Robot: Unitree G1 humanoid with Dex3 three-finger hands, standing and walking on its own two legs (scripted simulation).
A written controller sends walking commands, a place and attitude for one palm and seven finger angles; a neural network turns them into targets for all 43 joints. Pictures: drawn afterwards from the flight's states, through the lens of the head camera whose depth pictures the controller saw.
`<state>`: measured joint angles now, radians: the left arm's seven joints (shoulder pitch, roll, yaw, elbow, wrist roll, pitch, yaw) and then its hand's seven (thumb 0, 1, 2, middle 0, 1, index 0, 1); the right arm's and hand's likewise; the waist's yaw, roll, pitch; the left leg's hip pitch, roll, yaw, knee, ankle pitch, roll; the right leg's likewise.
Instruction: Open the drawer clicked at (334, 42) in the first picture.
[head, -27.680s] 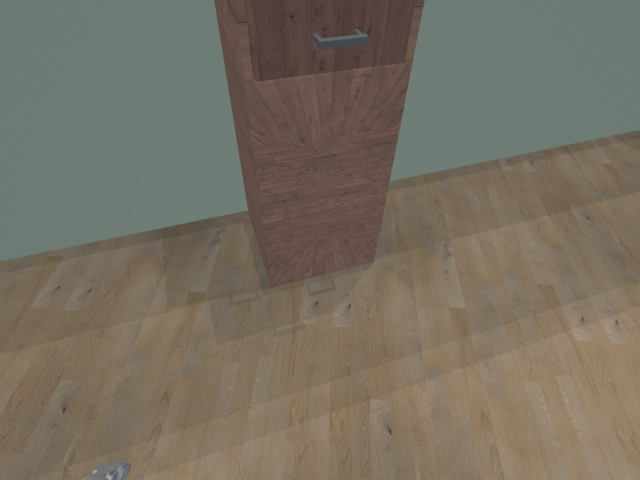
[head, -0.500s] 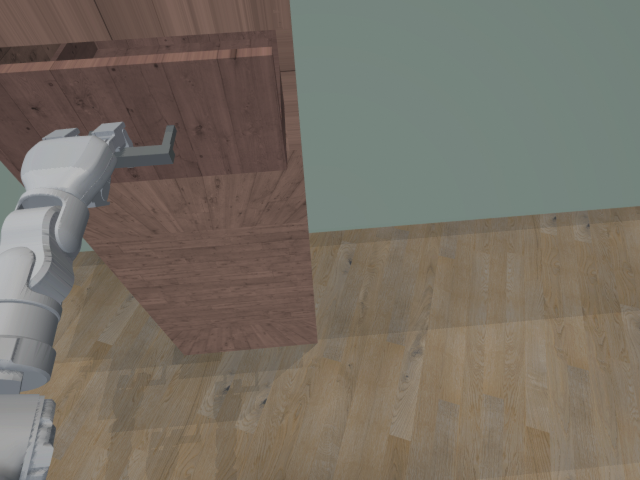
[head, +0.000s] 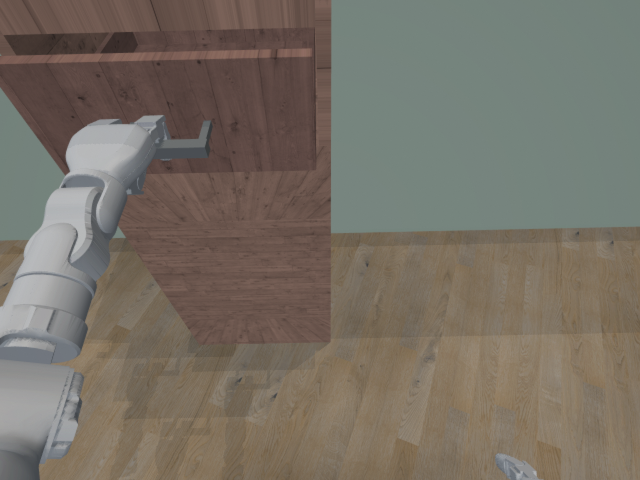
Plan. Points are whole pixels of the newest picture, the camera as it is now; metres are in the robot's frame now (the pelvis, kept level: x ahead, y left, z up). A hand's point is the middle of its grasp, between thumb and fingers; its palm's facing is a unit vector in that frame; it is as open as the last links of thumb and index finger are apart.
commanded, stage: pull the drawer open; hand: left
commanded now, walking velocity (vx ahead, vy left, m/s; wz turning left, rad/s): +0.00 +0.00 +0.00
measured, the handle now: (166, 139) +0.50 +0.23 +0.15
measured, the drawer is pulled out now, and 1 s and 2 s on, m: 0.06 0.11 0.15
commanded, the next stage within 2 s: none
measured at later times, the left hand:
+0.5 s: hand (124, 210) +0.40 +0.26 +0.13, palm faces +0.01 +0.00 -1.00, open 5.5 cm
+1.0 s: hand (123, 208) +0.40 +0.26 +0.13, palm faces -0.02 +0.00 -1.00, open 5.4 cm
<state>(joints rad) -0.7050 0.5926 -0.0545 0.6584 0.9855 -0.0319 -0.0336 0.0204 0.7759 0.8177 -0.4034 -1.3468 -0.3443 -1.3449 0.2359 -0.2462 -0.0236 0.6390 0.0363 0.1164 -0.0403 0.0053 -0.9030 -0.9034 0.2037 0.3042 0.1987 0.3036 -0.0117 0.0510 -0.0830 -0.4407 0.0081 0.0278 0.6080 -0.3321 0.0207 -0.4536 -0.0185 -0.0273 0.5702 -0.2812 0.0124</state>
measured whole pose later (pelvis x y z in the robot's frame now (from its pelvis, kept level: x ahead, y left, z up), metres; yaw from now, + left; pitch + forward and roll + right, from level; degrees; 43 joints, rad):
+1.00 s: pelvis -0.02 -0.02 +0.00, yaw +1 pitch +7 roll +0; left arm -0.64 0.61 -0.03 0.64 0.96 -0.11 -0.03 0.01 0.78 0.86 -0.43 -1.35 -0.37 -1.34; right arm 0.26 -0.27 -0.03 0.70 0.05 0.10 -0.07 0.01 -0.90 -0.90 0.20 0.30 0.20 0.30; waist 0.00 0.05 -0.05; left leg -0.41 0.02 0.01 0.60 -0.31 0.00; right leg -0.43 -0.01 -0.05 0.58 -0.27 -0.01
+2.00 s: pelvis +0.01 -0.01 +0.01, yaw +2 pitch +6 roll -1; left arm -0.45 0.58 -0.05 0.36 0.92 -0.01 -0.09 0.01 0.83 0.87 -0.42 -1.35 -0.40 -1.34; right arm 0.17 -0.25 0.00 0.68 0.03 0.10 -0.06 0.01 -0.90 -0.90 0.20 0.30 0.20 0.30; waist 0.06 0.07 -0.05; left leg -0.34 0.00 -0.02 0.55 -0.32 0.00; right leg -0.34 -0.02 -0.07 0.52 -0.29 0.00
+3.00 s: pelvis +0.02 +0.01 +0.01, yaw +0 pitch +4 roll -1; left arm -0.08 0.54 -0.02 -0.05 0.90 0.11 -0.01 0.02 0.81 0.84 -0.36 -1.35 -0.32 -1.32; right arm 0.11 -0.26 0.01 0.61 0.03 0.08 -0.01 0.01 -0.90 -0.90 0.20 0.30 0.20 0.30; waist 0.06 0.08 -0.06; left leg -0.26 0.00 0.03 0.51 -0.32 0.02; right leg -0.28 -0.03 -0.02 0.48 -0.28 0.02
